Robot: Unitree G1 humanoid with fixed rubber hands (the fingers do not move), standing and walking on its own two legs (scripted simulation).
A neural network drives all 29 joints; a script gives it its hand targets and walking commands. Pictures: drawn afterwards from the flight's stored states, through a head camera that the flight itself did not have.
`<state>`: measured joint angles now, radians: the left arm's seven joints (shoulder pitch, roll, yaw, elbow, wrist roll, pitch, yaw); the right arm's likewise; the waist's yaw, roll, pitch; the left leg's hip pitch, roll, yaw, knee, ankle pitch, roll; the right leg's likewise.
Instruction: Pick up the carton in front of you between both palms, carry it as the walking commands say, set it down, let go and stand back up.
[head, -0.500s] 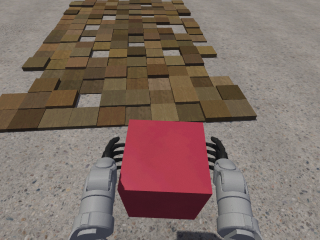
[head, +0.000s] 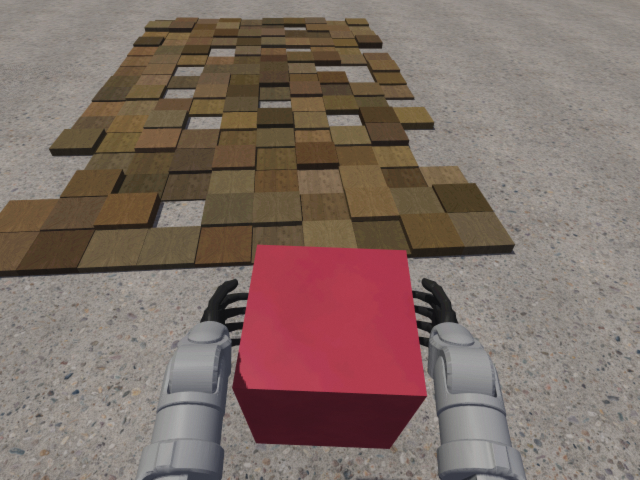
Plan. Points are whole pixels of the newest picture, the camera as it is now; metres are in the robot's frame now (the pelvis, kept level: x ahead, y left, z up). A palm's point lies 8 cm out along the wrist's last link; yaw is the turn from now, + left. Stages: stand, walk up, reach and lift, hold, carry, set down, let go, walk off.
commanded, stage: hold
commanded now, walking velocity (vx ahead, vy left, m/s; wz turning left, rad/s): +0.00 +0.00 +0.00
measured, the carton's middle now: (326, 352) +0.31 +0.00 -0.04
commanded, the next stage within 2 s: carry in 1.18 s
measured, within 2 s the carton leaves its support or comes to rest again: neither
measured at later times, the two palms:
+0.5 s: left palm (212, 331) +0.28 +0.15 +0.05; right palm (446, 335) +0.28 -0.15 +0.05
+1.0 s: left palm (213, 331) +0.28 +0.15 +0.05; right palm (446, 334) +0.28 -0.15 +0.05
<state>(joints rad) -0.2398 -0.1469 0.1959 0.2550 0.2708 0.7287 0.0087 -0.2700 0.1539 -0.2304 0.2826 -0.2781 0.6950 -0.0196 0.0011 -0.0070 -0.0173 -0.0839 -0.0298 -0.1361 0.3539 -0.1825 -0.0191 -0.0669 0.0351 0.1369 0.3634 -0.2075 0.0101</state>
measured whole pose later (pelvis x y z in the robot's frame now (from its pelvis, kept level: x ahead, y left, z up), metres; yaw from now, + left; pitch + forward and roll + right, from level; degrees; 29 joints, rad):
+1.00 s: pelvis +0.00 +0.00 +0.00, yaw +0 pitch -7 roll +0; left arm -0.26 -0.15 0.20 0.24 0.29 0.78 0.00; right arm -0.28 0.16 -0.23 0.26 -0.29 0.75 -0.01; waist 0.00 -0.01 -0.01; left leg -0.04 -0.03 -0.13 0.34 -0.17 -0.02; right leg -0.03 0.03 0.13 0.35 -0.20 0.01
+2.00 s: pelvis +0.32 -0.06 -0.03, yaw -2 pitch +3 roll +0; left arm 0.08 -0.14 0.06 -0.50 -0.01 1.12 0.20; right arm 0.06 0.13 -0.05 -0.50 0.03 1.12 -0.20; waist -0.03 0.03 -0.14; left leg 0.04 0.10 0.18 0.43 -0.49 -0.06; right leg -0.50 -0.05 -0.23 0.51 -0.11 -0.04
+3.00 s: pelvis +0.96 -0.08 -0.02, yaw -2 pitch +5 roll +0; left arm -0.54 -0.09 0.28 -0.19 0.01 1.09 0.23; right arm -0.55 0.13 -0.26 -0.19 0.00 1.08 -0.22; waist -0.03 0.00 -0.03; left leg -0.07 0.01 0.18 0.44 -0.46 0.02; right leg -0.63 -0.04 -0.14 0.62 -0.10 -0.09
